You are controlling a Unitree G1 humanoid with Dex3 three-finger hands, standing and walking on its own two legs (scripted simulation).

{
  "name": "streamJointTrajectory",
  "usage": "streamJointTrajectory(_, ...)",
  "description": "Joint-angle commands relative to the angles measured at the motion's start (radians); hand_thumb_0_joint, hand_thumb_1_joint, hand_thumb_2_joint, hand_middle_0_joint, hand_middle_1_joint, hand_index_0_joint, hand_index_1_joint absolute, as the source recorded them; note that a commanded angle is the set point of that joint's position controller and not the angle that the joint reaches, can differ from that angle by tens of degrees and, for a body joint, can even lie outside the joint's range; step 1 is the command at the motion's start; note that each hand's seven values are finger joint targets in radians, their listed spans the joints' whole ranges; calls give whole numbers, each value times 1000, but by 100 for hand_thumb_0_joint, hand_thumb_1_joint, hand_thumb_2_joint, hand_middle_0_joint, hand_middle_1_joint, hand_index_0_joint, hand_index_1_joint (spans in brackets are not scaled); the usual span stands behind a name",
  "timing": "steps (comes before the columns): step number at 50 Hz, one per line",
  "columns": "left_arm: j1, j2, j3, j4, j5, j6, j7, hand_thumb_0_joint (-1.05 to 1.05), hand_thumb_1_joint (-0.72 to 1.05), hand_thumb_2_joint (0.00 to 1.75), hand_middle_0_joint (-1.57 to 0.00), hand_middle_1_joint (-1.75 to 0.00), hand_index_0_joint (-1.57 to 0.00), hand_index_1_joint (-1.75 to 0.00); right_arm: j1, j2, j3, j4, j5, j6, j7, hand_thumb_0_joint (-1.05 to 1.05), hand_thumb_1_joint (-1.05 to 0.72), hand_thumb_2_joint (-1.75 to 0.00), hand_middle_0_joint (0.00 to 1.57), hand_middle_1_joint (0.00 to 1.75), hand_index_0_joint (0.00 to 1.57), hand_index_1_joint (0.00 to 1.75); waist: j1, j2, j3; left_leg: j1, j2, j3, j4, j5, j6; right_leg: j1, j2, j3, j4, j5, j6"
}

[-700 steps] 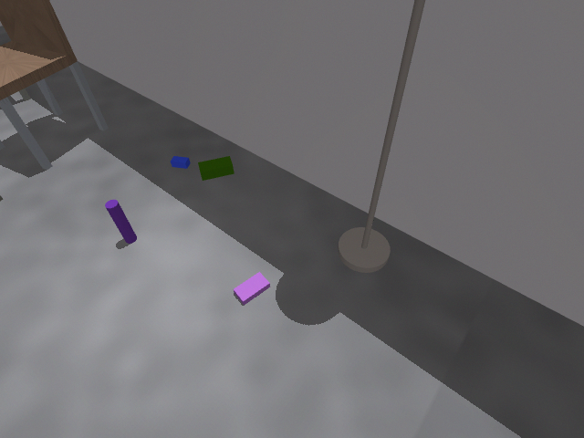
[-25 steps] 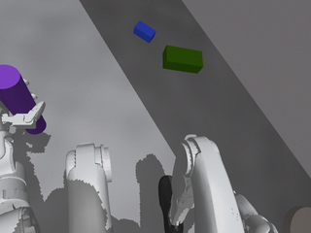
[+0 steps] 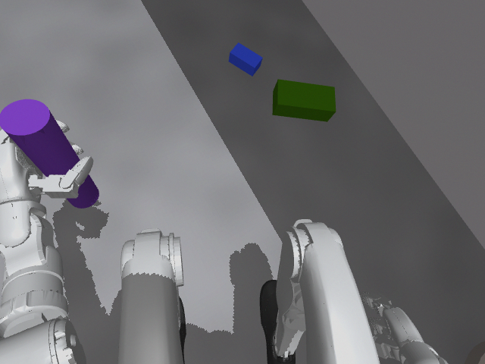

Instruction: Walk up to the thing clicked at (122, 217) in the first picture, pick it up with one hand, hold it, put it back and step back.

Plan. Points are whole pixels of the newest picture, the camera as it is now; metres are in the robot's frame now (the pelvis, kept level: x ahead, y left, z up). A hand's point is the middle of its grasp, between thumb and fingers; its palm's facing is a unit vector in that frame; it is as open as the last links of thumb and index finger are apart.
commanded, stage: settle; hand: left
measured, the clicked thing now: (61, 165) +0.42 +0.28 -0.05
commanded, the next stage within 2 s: lift in 0.44 s
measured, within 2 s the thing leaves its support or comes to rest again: neither
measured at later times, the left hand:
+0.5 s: hand (54, 150) +0.42 +0.27 +0.00, palm faces +0.26 -0.96 -0.02, open 8.3 cm
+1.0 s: hand (40, 141) +0.41 +0.26 +0.06, palm faces +0.23 -0.97 -0.03, open 8.3 cm
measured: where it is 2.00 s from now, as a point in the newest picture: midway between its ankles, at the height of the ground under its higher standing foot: (226, 351)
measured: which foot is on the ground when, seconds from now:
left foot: down 0.00-1.00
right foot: down 0.00-1.00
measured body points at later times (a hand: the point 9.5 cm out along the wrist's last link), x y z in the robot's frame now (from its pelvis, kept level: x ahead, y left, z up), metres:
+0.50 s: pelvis +0.00 +0.00 +0.02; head +0.20 +0.06 +0.42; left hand +0.40 +0.32 +0.00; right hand +0.15 -0.26 -0.10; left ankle +0.08 +0.13 -0.32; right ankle +0.10 -0.12 -0.32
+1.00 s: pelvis +0.00 +0.00 +0.07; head +0.19 +0.04 +0.47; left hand +0.39 +0.31 +0.06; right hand +0.16 -0.26 -0.06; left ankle +0.08 +0.13 -0.32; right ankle +0.10 -0.12 -0.32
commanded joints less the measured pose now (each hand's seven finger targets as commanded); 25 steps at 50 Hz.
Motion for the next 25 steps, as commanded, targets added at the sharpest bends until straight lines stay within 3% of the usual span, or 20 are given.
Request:
streamJointTrajectory(1,-297,230,44,-245,-21,-81,9,0,38,139,-139,-152,-140,-153,124,-203,-83,-44,-1,-19,-16,0,-89,-90,20,30,20,30,13,190,-657,441,-17,65,-286,160,33,371,40,1,-245,177,-22)
streamJointTrajectory(2,-254,226,45,-195,-19,-75,9,0,36,139,-139,-152,-140,-153,116,-205,-84,-53,1,-19,-17,0,-89,-90,20,30,20,30,16,187,-643,447,-18,65,-299,147,34,361,40,0,-253,161,-23)
streamJointTrajectory(4,-321,228,32,-274,-19,-86,7,0,35,138,-139,-152,-140,-153,118,-197,-86,-53,-1,-22,-17,0,-89,-90,20,30,20,30,14,205,-672,452,-20,69,-304,128,34,372,40,5,-261,144,-24)
streamJointTrajectory(6,-260,202,24,-183,-13,-73,4,0,36,138,-138,-151,-139,-152,116,-201,-89,-50,3,-24,-18,0,-89,-90,20,30,20,30,11,181,-636,454,-20,67,-314,138,34,358,39,0,-261,148,-25)
streamJointTrajectory(9,-293,235,52,-225,-17,-83,10,0,35,137,-138,-150,-139,-151,126,-197,-90,-47,3,-27,-20,0,-89,-90,20,30,20,30,28,183,-667,465,-21,72,-321,147,34,386,37,8,-269,154,-24)
streamJointTrajectory(10,-308,238,44,-257,-13,-86,11,0,36,137,-138,-150,-139,-151,123,-192,-91,-46,1,-27,-20,0,-89,-90,20,30,20,30,31,201,-680,482,-20,74,-328,144,32,383,39,11,-272,148,-25)
streamJointTrajectory(12,-267,164,13,-158,-15,-71,9,0,34,139,-138,-152,-139,-152,121,-191,-92,-52,5,-32,-18,0,-89,-90,20,30,20,30,6,162,-638,463,-23,70,-334,135,35,370,38,6,-281,144,-25)
streamJointTrajectory(15,-288,234,49,-206,-4,-82,17,0,34,137,-136,-150,-138,-150,129,-192,-96,-49,4,-31,-22,0,-89,-90,20,30,20,30,28,186,-673,485,-22,73,-341,149,34,389,36,11,-284,153,-26)
streamJointTrajectory(16,-315,235,40,-236,-2,-86,18,0,36,138,-136,-150,-138,-150,129,-190,-97,-49,4,-30,-23,0,-89,-90,20,30,20,30,31,193,-685,497,-23,76,-345,144,35,388,36,14,-288,150,-27)
streamJointTrajectory(17,-328,209,19,-241,-2,-85,17,0,37,139,-137,-151,-139,-152,126,-184,-96,-52,4,-31,-21,0,-89,-90,20,30,20,30,16,199,-683,495,-24,75,-350,131,35,386,36,15,-291,140,-27)
streamJointTrajectory(21,-272,193,30,-160,-4,-82,16,0,34,139,-135,-150,-137,-150,128,-186,-97,-38,6,-36,-22,0,-89,-90,20,30,20,30,22,169,-643,489,-22,76,-353,136,35,374,38,13,-299,139,-26)
streamJointTrajectory(24,-308,190,15,-199,0,-85,16,0,33,138,-135,-150,-137,-150,134,-186,-97,-45,5,-34,-23,0,-90,-90,20,30,20,30,19,202,-674,526,-24,69,-371,154,30,382,33,11,-294,157,-30)
streamJointTrajectory(25,-332,218,41,-238,1,-90,21,0,34,138,-134,-149,-136,-150,144,-186,-100,-41,7,-33,-23,0,-89,-90,20,30,20,30,27,206,-691,539,-23,67,-374,161,29,380,34,9,-291,161,-30)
